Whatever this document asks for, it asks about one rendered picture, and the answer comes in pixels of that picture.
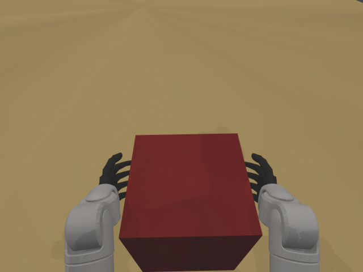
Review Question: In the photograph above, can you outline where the right robot forearm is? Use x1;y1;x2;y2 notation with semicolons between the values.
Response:
258;184;320;272

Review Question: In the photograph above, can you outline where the left robot forearm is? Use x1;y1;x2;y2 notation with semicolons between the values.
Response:
64;184;121;272

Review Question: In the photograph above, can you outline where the robot right hand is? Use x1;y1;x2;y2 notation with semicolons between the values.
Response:
245;153;277;203

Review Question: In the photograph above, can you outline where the robot left hand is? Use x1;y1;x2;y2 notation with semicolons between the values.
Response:
99;152;131;200

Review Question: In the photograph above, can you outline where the carton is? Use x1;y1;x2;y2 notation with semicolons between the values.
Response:
119;133;263;272

